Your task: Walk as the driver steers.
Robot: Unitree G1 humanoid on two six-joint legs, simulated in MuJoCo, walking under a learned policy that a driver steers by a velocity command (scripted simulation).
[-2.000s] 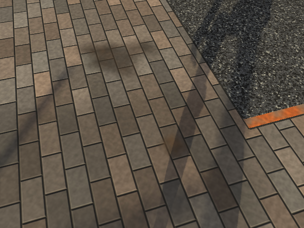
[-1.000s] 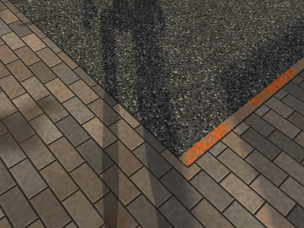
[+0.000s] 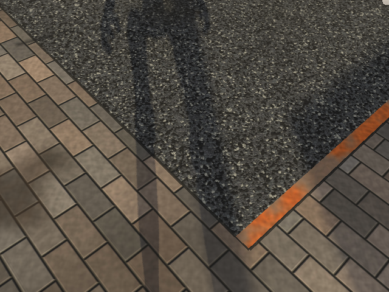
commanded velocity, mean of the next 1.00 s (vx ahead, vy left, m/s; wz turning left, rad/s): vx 0.11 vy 0.00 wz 0.07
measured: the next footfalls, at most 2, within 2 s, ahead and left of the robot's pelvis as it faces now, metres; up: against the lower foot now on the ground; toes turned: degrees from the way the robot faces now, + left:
right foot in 0.40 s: +0.37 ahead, -0.04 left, +0.00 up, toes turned +15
left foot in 0.72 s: +0.26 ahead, +0.17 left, +0.00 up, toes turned +7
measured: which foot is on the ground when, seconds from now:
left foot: down 0.00-0.44, up 0.46-0.70, down 0.72-1.00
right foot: up 0.00-0.38, down 0.40-0.74, up 0.76-1.00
